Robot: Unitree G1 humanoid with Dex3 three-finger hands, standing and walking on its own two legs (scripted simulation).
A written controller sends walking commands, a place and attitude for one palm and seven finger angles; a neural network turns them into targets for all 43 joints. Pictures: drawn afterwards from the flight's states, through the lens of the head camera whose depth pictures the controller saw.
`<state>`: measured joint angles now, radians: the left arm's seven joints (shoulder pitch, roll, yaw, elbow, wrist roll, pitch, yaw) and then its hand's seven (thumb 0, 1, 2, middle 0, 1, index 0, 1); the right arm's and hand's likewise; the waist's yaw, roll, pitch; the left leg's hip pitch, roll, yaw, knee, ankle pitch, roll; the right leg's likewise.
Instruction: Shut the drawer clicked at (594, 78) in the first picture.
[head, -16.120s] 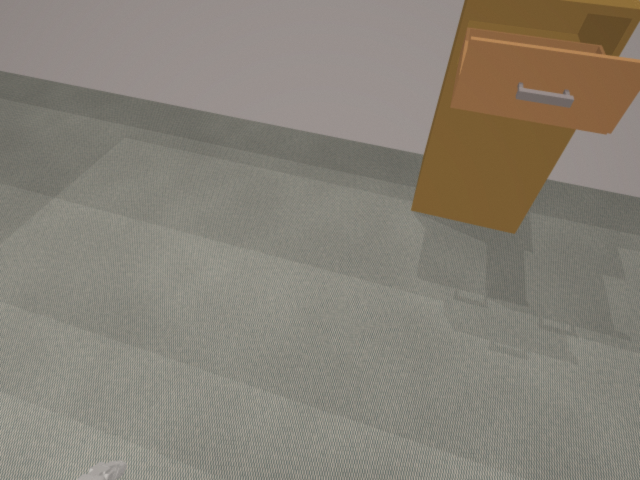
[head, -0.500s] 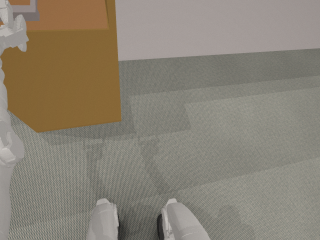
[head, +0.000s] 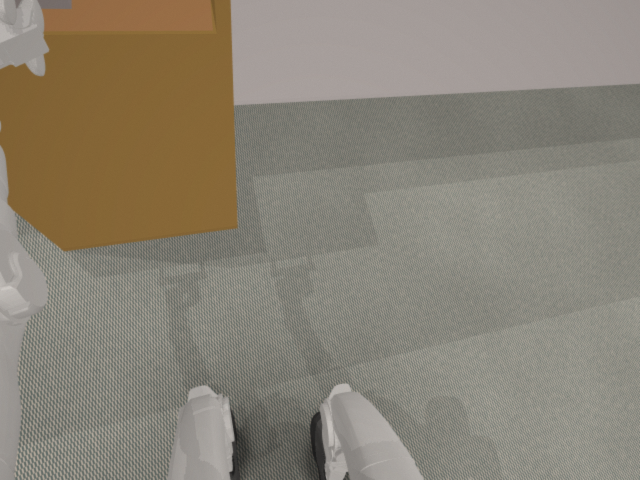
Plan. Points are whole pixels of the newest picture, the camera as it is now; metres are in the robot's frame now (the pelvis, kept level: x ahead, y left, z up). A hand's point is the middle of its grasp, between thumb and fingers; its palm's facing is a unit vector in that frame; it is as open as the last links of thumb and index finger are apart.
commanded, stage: pull the fist back off the drawer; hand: left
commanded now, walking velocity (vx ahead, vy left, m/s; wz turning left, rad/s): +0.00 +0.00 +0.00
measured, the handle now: out of the picture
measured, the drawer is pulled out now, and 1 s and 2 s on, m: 0.00 0.00 0.00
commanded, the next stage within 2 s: draw the hand back to the body in 0.32 s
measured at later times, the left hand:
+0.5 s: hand (31, 43) +0.55 +0.22 +0.12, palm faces +0.12 -0.99 -0.01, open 3.3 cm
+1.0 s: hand out of the picture +0.39 +0.22 +0.18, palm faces +0.18 -0.97 -0.14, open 3.3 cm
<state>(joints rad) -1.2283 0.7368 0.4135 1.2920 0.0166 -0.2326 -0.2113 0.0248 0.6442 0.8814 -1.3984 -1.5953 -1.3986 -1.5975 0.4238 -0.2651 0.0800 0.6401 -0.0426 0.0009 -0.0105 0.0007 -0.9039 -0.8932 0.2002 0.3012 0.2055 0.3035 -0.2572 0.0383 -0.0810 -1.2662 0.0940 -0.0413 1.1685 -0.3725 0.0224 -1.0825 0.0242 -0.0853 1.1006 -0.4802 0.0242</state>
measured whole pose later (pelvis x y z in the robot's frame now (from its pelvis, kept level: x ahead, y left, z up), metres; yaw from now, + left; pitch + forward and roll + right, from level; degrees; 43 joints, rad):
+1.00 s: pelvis +0.06 -0.03 +0.08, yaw +3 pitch +6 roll -1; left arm -0.18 0.35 0.26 0.36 -0.19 -0.14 -0.14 0.02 0.90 0.90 -1.40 -1.60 -1.40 -1.60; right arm 0.23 -0.26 0.02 0.56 0.06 0.03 -0.05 0.01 -0.91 -0.89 0.20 0.30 0.20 0.30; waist -0.02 0.05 -0.09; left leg -0.53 0.06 0.02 0.75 -0.33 -0.02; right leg -0.39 0.00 -0.04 0.72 -0.45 0.00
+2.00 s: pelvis +0.07 -0.03 +0.11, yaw +3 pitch -4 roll +0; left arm 0.53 0.33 0.31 -0.46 -0.07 -0.13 0.09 0.02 0.89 0.90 -1.41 -1.59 -1.41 -1.60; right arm 0.18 -0.23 0.02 0.58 0.00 -0.07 -0.07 0.01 -0.90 -0.89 0.20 0.30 0.20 0.30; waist 0.05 0.07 0.00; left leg -0.17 0.06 0.04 0.45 -0.21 -0.02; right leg -0.02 0.00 -0.03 0.38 -0.30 0.00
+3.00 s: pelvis -0.08 +0.00 +0.09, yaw +3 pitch +2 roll -4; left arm 0.62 0.45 0.44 -0.63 -0.07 -0.27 0.15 0.02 0.89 0.90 -1.41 -1.59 -1.41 -1.60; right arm 0.22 -0.18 -0.01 0.58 -0.02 -0.10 -0.04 0.01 -0.90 -0.89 0.20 0.30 0.20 0.30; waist -0.03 0.03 0.00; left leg -0.53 0.04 -0.01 0.45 0.01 0.03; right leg -0.26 0.09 -0.03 0.66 -0.49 -0.02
